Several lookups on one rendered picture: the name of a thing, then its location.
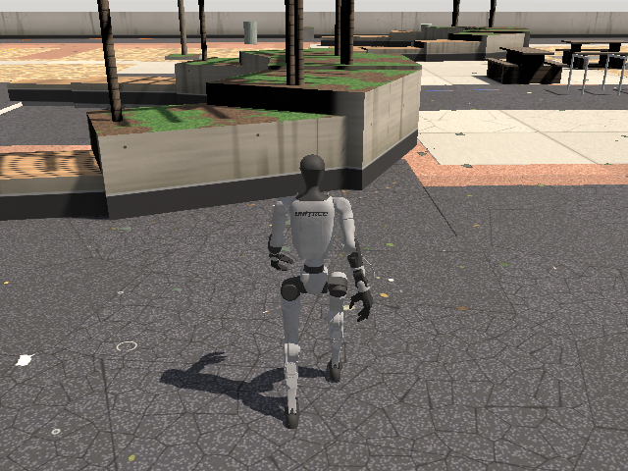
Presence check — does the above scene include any robot left upper arm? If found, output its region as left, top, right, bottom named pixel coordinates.
left=270, top=197, right=293, bottom=247

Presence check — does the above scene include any right robot hand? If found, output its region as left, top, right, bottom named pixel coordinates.
left=349, top=289, right=373, bottom=322

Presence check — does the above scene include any left robot hand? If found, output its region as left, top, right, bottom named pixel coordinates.
left=271, top=253, right=293, bottom=271

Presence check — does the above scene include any robot right upper arm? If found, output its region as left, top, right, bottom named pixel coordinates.
left=333, top=197, right=356, bottom=253

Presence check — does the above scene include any robot right forearm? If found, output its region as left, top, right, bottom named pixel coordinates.
left=347, top=238, right=370, bottom=292

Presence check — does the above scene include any robot head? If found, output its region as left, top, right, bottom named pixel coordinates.
left=296, top=154, right=330, bottom=201

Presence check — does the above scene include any robot left forearm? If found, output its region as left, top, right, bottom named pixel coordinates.
left=268, top=234, right=282, bottom=261

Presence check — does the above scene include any robot right thigh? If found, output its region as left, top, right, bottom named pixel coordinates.
left=328, top=272, right=347, bottom=328

